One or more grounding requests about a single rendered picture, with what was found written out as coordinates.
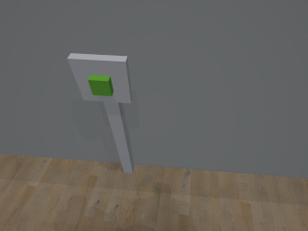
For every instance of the panel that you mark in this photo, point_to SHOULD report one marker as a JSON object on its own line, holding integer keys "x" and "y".
{"x": 117, "y": 67}

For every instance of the button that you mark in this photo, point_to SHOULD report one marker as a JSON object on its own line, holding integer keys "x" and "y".
{"x": 101, "y": 85}

